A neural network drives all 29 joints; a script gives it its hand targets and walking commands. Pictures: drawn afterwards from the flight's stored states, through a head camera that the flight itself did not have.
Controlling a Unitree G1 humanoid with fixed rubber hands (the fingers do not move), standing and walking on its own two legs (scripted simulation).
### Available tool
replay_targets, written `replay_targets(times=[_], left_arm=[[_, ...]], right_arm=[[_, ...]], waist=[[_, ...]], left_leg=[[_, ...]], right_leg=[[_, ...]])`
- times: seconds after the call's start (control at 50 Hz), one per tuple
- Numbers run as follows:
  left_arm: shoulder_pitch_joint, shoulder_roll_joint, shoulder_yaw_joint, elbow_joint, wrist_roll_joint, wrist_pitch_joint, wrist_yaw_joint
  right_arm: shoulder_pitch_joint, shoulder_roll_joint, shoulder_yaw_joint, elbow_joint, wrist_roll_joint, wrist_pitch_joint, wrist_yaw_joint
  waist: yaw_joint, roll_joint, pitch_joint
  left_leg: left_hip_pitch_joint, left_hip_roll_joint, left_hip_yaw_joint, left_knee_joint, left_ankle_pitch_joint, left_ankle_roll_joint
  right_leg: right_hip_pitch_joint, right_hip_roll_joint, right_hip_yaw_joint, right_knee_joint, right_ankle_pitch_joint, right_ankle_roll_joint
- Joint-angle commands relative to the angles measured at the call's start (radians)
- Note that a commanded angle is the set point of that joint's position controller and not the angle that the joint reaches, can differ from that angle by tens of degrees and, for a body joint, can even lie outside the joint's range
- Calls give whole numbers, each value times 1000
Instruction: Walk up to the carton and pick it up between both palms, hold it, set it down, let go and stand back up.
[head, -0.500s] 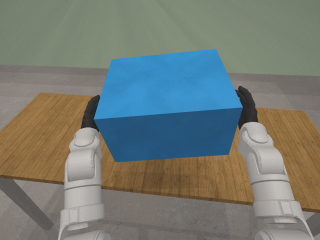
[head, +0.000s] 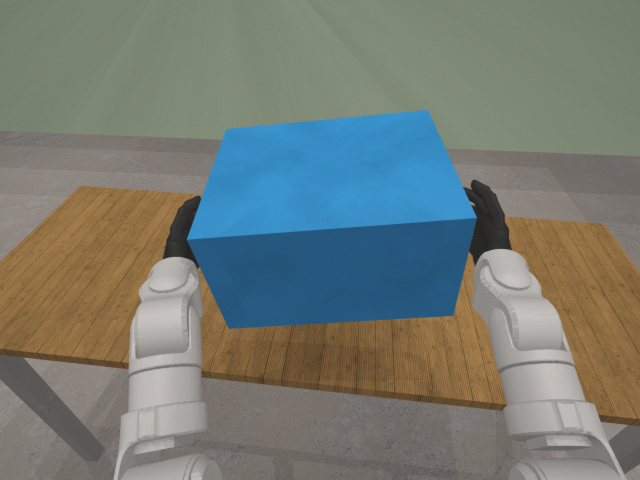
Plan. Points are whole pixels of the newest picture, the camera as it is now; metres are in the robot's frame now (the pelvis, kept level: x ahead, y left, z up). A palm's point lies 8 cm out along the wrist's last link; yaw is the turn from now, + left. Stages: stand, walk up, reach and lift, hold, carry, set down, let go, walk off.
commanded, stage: hold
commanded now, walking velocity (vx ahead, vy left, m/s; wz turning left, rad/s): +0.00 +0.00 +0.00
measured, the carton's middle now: (331, 215) +0.42 -0.01 +0.17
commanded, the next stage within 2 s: set down in 1.98 s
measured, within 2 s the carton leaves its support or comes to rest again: neither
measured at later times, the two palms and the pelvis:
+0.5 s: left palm (187, 256) +0.36 +0.17 +0.15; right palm (488, 246) +0.35 -0.19 +0.17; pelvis +0.00 +0.00 +0.00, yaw +0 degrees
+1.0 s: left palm (176, 254) +0.35 +0.18 +0.16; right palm (485, 236) +0.35 -0.18 +0.19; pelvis +0.00 +0.00 +0.00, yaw +0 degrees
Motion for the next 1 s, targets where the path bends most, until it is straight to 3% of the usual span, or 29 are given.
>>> replay_targets(times=[0.0, 0.02, 0.04, 0.06, 0.14, 0.16, 0.26, 0.36, 0.38, 0.42, 0.44, 0.46, 0.48, 0.52, 0.54, 0.56, 0.6, 0.62, 0.66, 0.68, 0.74, 0.76, 0.82, 0.86, 0.9, 0.92, 0.94, 0.96, 0.98], left_arm=[[-862, -434, -555, -347, -202, -123, -152], [-801, -435, -555, -302, -196, -118, -146], [-871, -447, -586, -398, -209, -130, -137], [-844, -436, -560, -292, -186, -114, -131], [-770, -415, -527, -226, -159, -84, -154], [-782, -390, -493, -211, -140, -84, -158], [-754, -393, -479, -228, -149, -99, -169], [-769, -384, -451, -168, -127, -108, -170], [-774, -413, -500, -292, -161, -122, -167], [-787, -425, -552, -349, -190, -123, -152], [-712, -427, -547, -268, -199, -113, -150], [-816, -423, -569, -372, -221, -131, -145], [-714, -420, -558, -298, -194, -118, -142], [-700, -424, -569, -337, -203, -107, -134], [-719, -421, -597, -380, -216, -115, -132], [-725, -417, -596, -368, -219, -112, -134], [-703, -405, -559, -329, -194, -99, -135], [-705, -395, -552, -321, -196, -92, -145], [-738, -371, -497, -257, -157, -77, -161], [-717, -380, -502, -257, -163, -77, -170], [-808, -412, -533, -328, -190, -100, -157], [-820, -407, -518, -324, -163, -97, -152], [-776, -425, -537, -310, -166, -89, -161], [-769, -406, -509, -254, -162, -87, -164], [-750, -419, -538, -264, -163, -88, -166], [-765, -411, -525, -316, -155, -92, -161], [-726, -415, -517, -234, -143, -78, -159], [-787, -413, -535, -340, -162, -96, -159], [-732, -398, -499, -253, -145, -84, -165]], right_arm=[[-817, 465, 431, -360, 122, -94, 207], [-811, 472, 435, -373, 121, -93, 208], [-817, 456, 428, -383, 121, -96, 206], [-802, 437, 411, -303, 115, -86, 208], [-757, 405, 371, -249, 89, -68, 210], [-756, 410, 354, -221, 76, -67, 214], [-783, 445, 414, -279, 112, -94, 209], [-791, 462, 419, -245, 98, -93, 200], [-774, 495, 464, -332, 118, -105, 200], [-800, 468, 478, -401, 159, -107, 199], [-773, 464, 473, -389, 151, -97, 195], [-791, 473, 470, -402, 149, -102, 194], [-741, 466, 473, -393, 143, -90, 194], [-739, 442, 498, -421, 166, -89, 196], [-708, 456, 499, -399, 157, -86, 193], [-708, 452, 481, -415, 150, -84, 190], [-703, 423, 474, -377, 147, -65, 192], [-704, 440, 464, -394, 137, -57, 191], [-662, 420, 410, -262, 100, -38, 194], [-718, 446, 426, -327, 117, -48, 195], [-800, 482, 449, -389, 139, -65, 204], [-750, 453, 412, -307, 114, -59, 206], [-730, 430, 408, -297, 112, -64, 198], [-754, 416, 401, -279, 105, -61, 199], [-744, 415, 391, -296, 106, -70, 203], [-721, 429, 406, -280, 123, -68, 211], [-726, 395, 394, -266, 106, -69, 208], [-737, 427, 409, -281, 106, -75, 213], [-692, 400, 389, -231, 97, -65, 210]], waist=[[-11, 95, -557], [-8, 59, -564], [-10, 100, -644], [-16, 114, -562], [-47, 88, -473], [-36, 79, -423], [12, 59, -478], [-3, 21, -444], [5, 27, -544], [7, 62, -640], [-7, 22, -569], [-6, 62, -637], [-6, 51, -634], [17, 65, -637], [-22, 48, -667], [-26, 40, -663], [-3, 33, -577], [-5, 1, -530], [-19, 32, -412], [-6, 6, -441], [17, 59, -507], [-4, 106, -493], [-37, 105, -489], [-14, 80, -427], [-43, 94, -486], [-27, 124, -498], [-41, 109, -445], [-36, 102, -499], [-36, 72, -431]], left_leg=[[-254, -132, 89, -95, 364, -38], [-240, -127, 79, -86, 397, -38], [-188, -122, 73, -68, 416, -46], [-205, -125, 69, -81, 384, -53], [-255, -113, 80, -119, 289, -38], [-294, -124, 102, -149, 202, -24], [-277, -141, 126, -117, 334, -26], [-315, -144, 112, -131, 246, -3], [-283, -148, 119, -111, 356, -10], [-222, -140, 108, -68, 464, -37], [-255, -140, 99, -64, 447, -37], [-226, -135, 96, -53, 481, -41], [-202, -133, 98, -53, 484, -47], [-207, -124, 93, -36, 542, -54], [-177, -129, 88, -29, 525, -50], [-192, -130, 87, -32, 500, -48], [-240, -121, 82, -59, 416, -40], [-261, -123, 93, -81, 374, -28], [-305, -128, 99, -127, 243, -20], [-323, -131, 114, -135, 200, -6], [-327, -137, 106, -117, 273, -17], [-270, -131, 87, -117, 301, -31], [-218, -122, 81, -90, 396, -47], [-284, -123, 88, -108, 305, -39], [-256, -134, 95, -112, 315, -39], [-235, -128, 91, -104, 369, -48], [-235, -124, 87, -100, 367, -47], [-205, -118, 83, -92, 399, -45], [-227, -127, 85, -107, 380, -39]], right_leg=[[424, 139, -16, 63, 63, -58], [421, 147, -22, 52, 69, -46], [413, 147, -16, 69, 78, -55], [372, 151, -35, 57, 34, -49], [388, 143, -30, 41, -17, -59], [399, 138, -20, 25, -48, -58], [466, 134, -16, 42, 73, -49], [481, 123, -11, 36, 48, -45], [525, 126, -8, 56, 145, -43], [495, 145, -9, 74, 201, -46], [474, 142, -18, 55, 166, -39], [467, 146, -15, 76, 179, -45], [464, 146, -18, 64, 170, -40], [447, 152, -18, 79, 204, -49], [453, 146, -7, 74, 224, -46], [462, 151, -9, 73, 222, -45], [443, 147, -9, 65, 135, -47], [446, 143, -12, 53, 116, -42], [435, 127, -8, 41, 27, -47], [456, 125, -6, 44, 29, -45], [460, 130, -3, 62, 58, -46], [421, 130, -10, 55, 34, -45], [426, 144, -18, 51, 78, -52], [404, 130, -15, 48, 15, -59], [443, 134, -13, 43, 48, -51], [441, 137, -19, 52, 58, -56], [404, 137, -27, 41, 23, -57], [400, 145, -22, 50, 48, -58], [400, 142, -25, 33, 38, -50]])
